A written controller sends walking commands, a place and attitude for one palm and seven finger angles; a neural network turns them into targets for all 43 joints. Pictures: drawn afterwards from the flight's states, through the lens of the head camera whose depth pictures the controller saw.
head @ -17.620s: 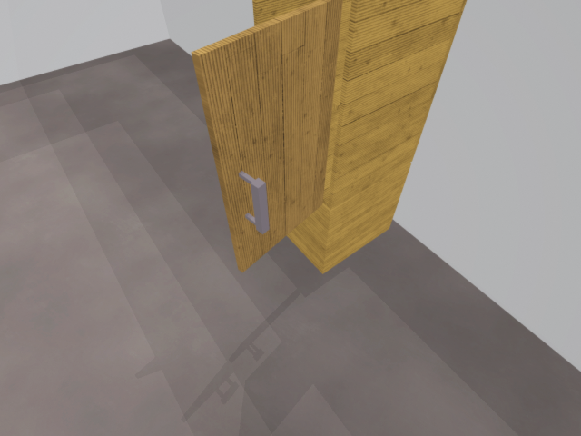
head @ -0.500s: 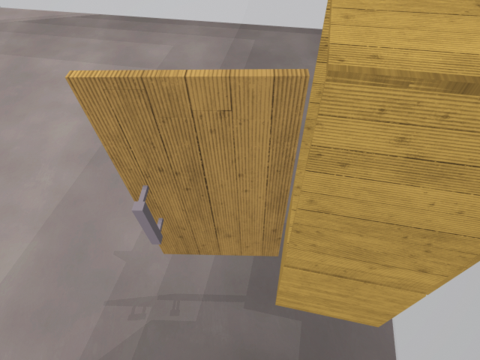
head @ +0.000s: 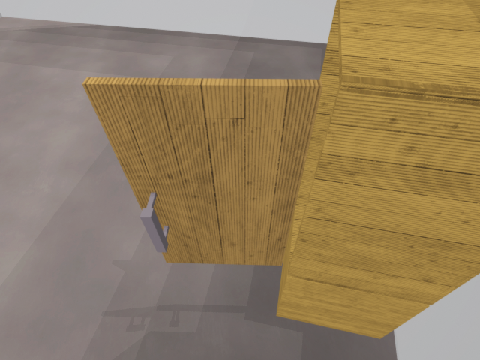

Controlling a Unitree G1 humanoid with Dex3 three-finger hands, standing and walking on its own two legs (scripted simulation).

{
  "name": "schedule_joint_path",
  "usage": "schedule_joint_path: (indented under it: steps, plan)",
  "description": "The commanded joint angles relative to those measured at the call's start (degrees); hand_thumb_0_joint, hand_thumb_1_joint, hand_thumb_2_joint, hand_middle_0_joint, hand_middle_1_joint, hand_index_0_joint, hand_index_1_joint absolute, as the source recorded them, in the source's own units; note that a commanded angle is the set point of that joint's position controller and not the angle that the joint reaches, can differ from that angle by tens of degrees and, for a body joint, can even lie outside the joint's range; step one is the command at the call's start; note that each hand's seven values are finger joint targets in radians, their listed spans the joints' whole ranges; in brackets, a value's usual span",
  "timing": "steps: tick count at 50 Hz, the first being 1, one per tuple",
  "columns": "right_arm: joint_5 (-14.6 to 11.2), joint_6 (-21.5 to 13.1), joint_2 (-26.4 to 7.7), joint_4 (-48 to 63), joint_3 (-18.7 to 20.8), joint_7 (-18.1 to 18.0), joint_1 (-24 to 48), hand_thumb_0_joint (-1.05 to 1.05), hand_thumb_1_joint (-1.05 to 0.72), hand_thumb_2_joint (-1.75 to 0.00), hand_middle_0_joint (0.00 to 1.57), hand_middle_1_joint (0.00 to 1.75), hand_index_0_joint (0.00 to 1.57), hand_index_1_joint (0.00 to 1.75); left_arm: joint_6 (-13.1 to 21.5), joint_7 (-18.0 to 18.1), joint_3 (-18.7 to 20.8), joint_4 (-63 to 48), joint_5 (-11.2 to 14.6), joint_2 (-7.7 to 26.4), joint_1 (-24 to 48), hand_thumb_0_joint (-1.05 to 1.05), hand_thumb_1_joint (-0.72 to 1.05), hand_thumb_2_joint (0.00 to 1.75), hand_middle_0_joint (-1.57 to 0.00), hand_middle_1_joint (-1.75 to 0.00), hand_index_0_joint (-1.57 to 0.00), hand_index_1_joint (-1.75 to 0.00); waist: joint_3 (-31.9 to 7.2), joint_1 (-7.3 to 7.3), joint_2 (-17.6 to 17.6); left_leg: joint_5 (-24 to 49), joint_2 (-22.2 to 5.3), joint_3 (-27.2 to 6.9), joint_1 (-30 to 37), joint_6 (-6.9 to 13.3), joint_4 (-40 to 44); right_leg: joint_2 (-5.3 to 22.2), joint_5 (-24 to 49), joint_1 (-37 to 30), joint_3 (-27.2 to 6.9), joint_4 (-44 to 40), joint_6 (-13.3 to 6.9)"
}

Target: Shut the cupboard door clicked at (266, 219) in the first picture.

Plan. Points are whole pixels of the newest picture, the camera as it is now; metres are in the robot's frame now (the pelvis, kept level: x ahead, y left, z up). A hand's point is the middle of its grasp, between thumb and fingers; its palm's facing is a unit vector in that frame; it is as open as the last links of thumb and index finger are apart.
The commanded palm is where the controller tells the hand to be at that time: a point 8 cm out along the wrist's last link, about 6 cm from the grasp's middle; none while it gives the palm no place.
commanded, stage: come to a stop and stand still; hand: left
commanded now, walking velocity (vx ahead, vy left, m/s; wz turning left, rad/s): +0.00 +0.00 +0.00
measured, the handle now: (157, 223) +0.40 +0.21 -0.07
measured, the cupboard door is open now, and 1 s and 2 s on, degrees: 100 100 100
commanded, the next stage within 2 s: look again from close up in 0.44 s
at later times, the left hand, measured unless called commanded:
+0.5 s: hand out of the picture +0.04 +0.19 -0.16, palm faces +0.02 -0.97 -0.24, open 7.3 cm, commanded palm none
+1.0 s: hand out of the picture +0.01 +0.17 -0.17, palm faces +0.01 -0.98 -0.20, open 7.4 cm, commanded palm none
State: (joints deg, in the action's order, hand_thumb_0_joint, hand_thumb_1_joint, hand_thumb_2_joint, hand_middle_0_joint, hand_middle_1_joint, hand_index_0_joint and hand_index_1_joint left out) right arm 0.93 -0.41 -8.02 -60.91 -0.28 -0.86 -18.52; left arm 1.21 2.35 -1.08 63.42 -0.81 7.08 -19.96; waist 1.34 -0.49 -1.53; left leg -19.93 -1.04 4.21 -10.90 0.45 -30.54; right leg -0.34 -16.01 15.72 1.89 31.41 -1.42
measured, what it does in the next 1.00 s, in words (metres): stands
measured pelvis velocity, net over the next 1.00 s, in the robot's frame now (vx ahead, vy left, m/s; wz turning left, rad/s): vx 0.01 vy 0.00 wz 0.00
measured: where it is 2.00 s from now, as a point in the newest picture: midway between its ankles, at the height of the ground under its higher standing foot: outside the picture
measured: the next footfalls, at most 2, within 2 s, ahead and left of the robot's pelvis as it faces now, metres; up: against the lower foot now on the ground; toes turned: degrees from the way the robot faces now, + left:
none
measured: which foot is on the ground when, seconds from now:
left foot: down 0.00-1.00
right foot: down 0.00-1.00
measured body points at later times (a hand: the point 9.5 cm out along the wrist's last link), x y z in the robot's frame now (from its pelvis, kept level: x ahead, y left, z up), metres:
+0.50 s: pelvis +0.02 +0.01 +0.00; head +0.04 -0.01 +0.45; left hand +0.04 +0.24 -0.14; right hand +0.02 -0.20 -0.16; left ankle -0.04 +0.11 -0.73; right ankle +0.01 -0.11 -0.73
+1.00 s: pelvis +0.01 +0.00 +0.01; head +0.03 -0.01 +0.46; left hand +0.01 +0.22 -0.15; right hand +0.00 -0.21 -0.16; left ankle -0.04 +0.11 -0.73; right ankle +0.01 -0.11 -0.73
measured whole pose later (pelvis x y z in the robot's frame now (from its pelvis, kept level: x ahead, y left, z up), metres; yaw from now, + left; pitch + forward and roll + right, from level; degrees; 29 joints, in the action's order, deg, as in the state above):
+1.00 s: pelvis +0.01 +0.00 +0.01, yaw +0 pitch -1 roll +1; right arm 0.6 -1.2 -8.1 -64.9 -1.1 -1.9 -15.6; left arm 0.5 2.3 -0.9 63.9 -0.4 8.0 -15.9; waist 3.7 0.2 -0.7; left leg -17.1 0.1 4.7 -4.6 0.7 -22.8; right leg 0.4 -14.9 11.0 1.3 27.1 -1.0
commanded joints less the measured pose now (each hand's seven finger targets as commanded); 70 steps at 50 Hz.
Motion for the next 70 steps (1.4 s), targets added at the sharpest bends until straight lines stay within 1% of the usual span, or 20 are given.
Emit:
schedule_joint_path:
  steps: [1,3,4,7,10,13,14,24,28,35,37,41,49,53,56,59,62,65,67,70]
  plan:
    - [-0.19,-2.32,-3.71,2.2,-0.06,-0.78,-4.3,0.0,-0.9,-0.9,0.2,0.3,0.2,0.3,1.89,0.18,1.34,-1.98,0.41,6.62,-1.75,0.0,0.9,0.9,-0.2,-0.3,-0.2,-0.3,-1.3,-0.28,-3.25,20.05,-5.46,-5.53,-1.31,1.51,4.43,5.82,16.36,-4.82,-5.84,-3.19,-2.94]
    - [-0.33,-2.16,-4.28,1.74,-0.02,-1.06,-4.7,0.0,-0.9,-0.9,0.2,0.3,0.2,0.3,1.69,0.21,1.03,-1.26,0.5,5.57,-1.86,0.0,0.9,0.9,-0.2,-0.3,-0.2,-0.3,0.29,-0.52,3.31,17.58,-5.15,-5.22,-0.98,1.36,5.11,6.31,18.77,-4.91,-5.9,-3.94,-2.71]
    - [-0.3,-2.14,-3.92,1.31,-0.14,-1.13,-4.64,0.0,-0.9,-0.9,0.2,0.3,0.2,0.3,1.59,0.04,0.96,-1.1,0.58,5.66,-1.28,0.0,0.9,0.9,-0.2,-0.3,-0.2,-0.3,1.19,-0.62,1.63,17.67,-4.95,-5.05,-0.69,1.33,6.27,6.31,19.69,-4.66,-5.85,-4.07,-2.78]
    - [-0.25,-2.04,-4.32,0.15,-0.17,-1.19,-4.44,0.0,-0.9,-0.9,0.2,0.3,0.2,0.3,1.36,0.21,1.05,-1.0,0.59,5.52,-1.33,0.0,0.9,0.9,-0.2,-0.3,-0.2,-0.3,2.66,-0.35,3.78,16.85,-4.62,-5.07,-0.53,1.24,7.17,6.4,19.77,-5.04,-5.82,-4.33,-2.35]
    - [-0.17,-2.04,-4.53,-0.67,-0.22,-1.31,-3.9,0.0,-0.9,-0.9,0.2,0.3,0.2,0.3,0.92,0.22,1.25,-1.09,0.65,5.9,-0.61,0.0,0.9,0.9,-0.2,-0.3,-0.2,-0.3,3.45,0.0,0.91,18.52,-4.68,-5.08,-0.15,1.31,8.39,6.18,18.62,-5.4,-5.35,-4.21,-2.17]
    - [-0.19,-2.02,-4.73,-1.18,-0.23,-1.36,-3.73,0.0,-0.9,-0.9,0.2,0.3,0.2,0.3,0.75,0.3,1.42,-1.26,0.63,6.15,-0.37,0.0,0.9,0.9,-0.2,-0.3,-0.2,-0.3,2.36,0.14,2.21,19.01,-4.8,-4.95,0.81,1.36,8.96,6.33,19.11,-6.56,-5.31,-4.42,-2.01]
    - [-0.08,-2.08,-4.71,-1.26,-0.22,-1.39,-3.55,0.0,-0.9,-0.9,0.2,0.3,0.2,0.3,0.62,0.19,1.48,-1.47,0.75,6.33,-0.11,0.0,0.9,0.9,-0.2,-0.3,-0.2,-0.3,1.85,0.29,1.12,19.83,-4.77,-5.14,1.45,1.52,9.27,6.21,18.99,-6.81,-5.01,-4.33,-2.06]
    - [-0.04,-1.88,-5.21,-1.95,0.0,-1.44,-2.58,0.0,-0.9,-0.9,0.2,0.3,0.2,0.3,0.13,0.21,1.93,-2.42,0.64,7.28,1.84,0.0,0.9,0.9,-0.2,-0.3,-0.2,-0.3,1.45,0.45,0.66,21.68,-5.17,-4.95,3.15,1.48,10.48,6.25,18.56,-7.27,-4.71,-4.74,-1.72]
    - [-0.13,-1.74,-5.52,-2.07,0.04,-1.39,-2.03,0.0,-0.9,-0.9,0.2,0.3,0.2,0.3,0.23,0.27,1.92,-2.44,0.5,7.54,1.78,0.0,0.9,0.9,-0.2,-0.3,-0.2,-0.3,1.5,0.5,1.84,20.28,-5.01,-4.66,3.65,1.34,10.36,6.85,19.61,-7.02,-5.28,-5.57,-1.64]
    - [-0.15,-1.62,-5.43,-2.39,-0.04,-1.35,-1.46,0.0,-0.9,-0.9,0.2,0.3,0.2,0.3,0.05,0.17,1.84,-2.28,0.47,7.54,1.82,0.0,0.9,0.9,-0.2,-0.3,-0.2,-0.3,2.82,0.58,0.84,17.84,-4.98,-4.54,3.48,1.36,11.22,6.7,17.15,-6.11,-5.66,-6.73,-1.54]
    - [-0.25,-1.55,-5.31,-2.42,-0.1,-1.3,-1.59,0.0,-0.9,-0.9,0.2,0.3,0.2,0.3,0.09,0.16,1.77,-2.13,0.41,7.55,1.63,0.0,0.9,0.9,-0.2,-0.3,-0.2,-0.3,2.87,0.44,2.15,16.3,-4.97,-4.49,3.31,1.34,11.39,6.86,16.7,-6.11,-5.78,-7.22,-1.53]
    - [-0.26,-1.46,-4.95,-2.67,-0.09,-1.23,-1.38,0.0,-0.9,-0.9,0.2,0.3,0.2,0.3,0.11,0.11,1.69,-1.92,0.38,7.46,1.21,0.0,0.9,0.9,-0.2,-0.3,-0.2,-0.3,3.27,0.49,1.88,14.04,-4.79,-4.41,3.23,1.3,11.6,6.94,15.25,-5.54,-6.21,-8.1,-1.55]
    - [-0.33,-1.56,-4.21,-3.07,-0.16,-1.27,-1.86,0.0,-0.9,-0.9,0.2,0.3,0.2,0.3,0.11,0.0,1.56,-1.45,0.41,6.98,0.44,0.0,0.9,0.9,-0.2,-0.3,-0.2,-0.3,2.92,0.46,1.3,13.69,-4.87,-4.42,3.27,1.36,12.13,6.53,14.21,-5.53,-6.09,-8.48,-1.49]
    - [-0.38,-1.57,-4.23,-3.32,-0.05,-1.26,-2.17,0.0,-0.9,-0.9,0.2,0.3,0.2,0.3,0.35,0.1,1.47,-1.18,0.35,6.78,-0.11,0.0,0.9,0.9,-0.2,-0.3,-0.2,-0.3,2.39,0.45,2.36,14.08,-4.76,-4.24,3.61,1.25,11.48,6.97,15.74,-5.69,-6.18,-8.55,-1.53]
    - [-0.41,-1.5,-3.82,-3.44,-0.08,-1.29,-2.18,0.0,-0.9,-0.9,0.2,0.3,0.2,0.3,0.27,0.1,1.51,-1.06,0.31,6.65,-0.15,0.0,0.9,0.9,-0.2,-0.3,-0.2,-0.3,3.56,0.5,2.08,13.26,-4.68,-4.38,2.8,1.21,11.58,6.84,14.59,-5.23,-6.27,-8.83,-1.5]
    - [-0.64,-1.61,-4.18,-2.52,0.45,-1.51,-1.42,0.0,-0.9,-0.9,0.2,0.3,0.2,0.3,0.17,0.25,1.94,-2.06,0.41,7.75,0.32,0.0,0.9,0.9,-0.2,-0.3,-0.2,-0.3,2.25,0.63,0.61,20.54,-5.22,-4.34,3.86,1.18,10.97,7.37,22.21,-5.32,-6.59,-6.87,-1.67]
    - [-0.59,-0.89,-4.5,-1.35,1.13,-1.67,-1.37,0.0,-0.9,-0.9,0.2,0.3,0.2,0.3,-0.45,0.6,2.5,-3.01,0.36,8.0,-0.01,0.0,0.9,0.9,-0.2,-0.3,-0.2,-0.3,0.17,0.73,0.62,24.47,-5.46,-3.86,4.46,0.88,8.2,8.02,25.09,-4.84,-7.37,-4.17,-1.88]
    - [-0.43,0.04,-5.22,0.35,1.94,-1.65,-0.35,0.0,-0.9,-0.9,0.2,0.3,0.2,0.3,-1.21,0.59,3.28,-4.57,0.12,8.8,0.88,0.0,0.9,0.9,-0.2,-0.3,-0.2,-0.3,0.44,0.79,1.44,23.1,-5.43,-3.44,2.73,0.83,5.67,8.28,24.12,-3.17,-8.01,-2.41,-2.31]
    - [-0.38,0.48,-5.1,1.54,2.29,-1.47,-0.19,0.0,-0.9,-0.9,0.2,0.3,0.2,0.3,-1.55,0.53,3.43,-5.54,-0.02,9.0,1.17,0.0,0.9,0.9,-0.2,-0.3,-0.2,-0.3,-0.51,0.67,3.37,18.16,-4.63,-3.09,1.9,0.79,4.07,9.04,21.17,-2.0,-9.22,-2.93,-2.95]
    - [-0.27,0.2,-4.01,1.73,1.81,-1.06,-0.57,0.0,-0.9,-0.9,0.2,0.3,0.2,0.3,-1.6,0.35,2.8,-6.45,-0.03,8.21,3.11,0.0,0.9,0.9,-0.2,-0.3,-0.2,-0.3,0.64,0.04,3.1,6.58,-4.22,-4.22,0.56,1.18,7.82,7.55,5.54,0.63,-9.46,-6.8,-2.21]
